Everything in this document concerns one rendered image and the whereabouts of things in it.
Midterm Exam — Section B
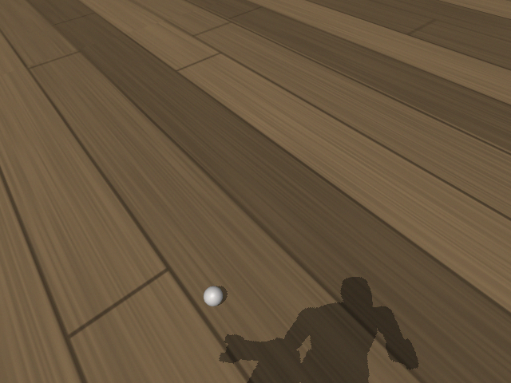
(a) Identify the ball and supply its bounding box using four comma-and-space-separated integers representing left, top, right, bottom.
204, 286, 223, 306

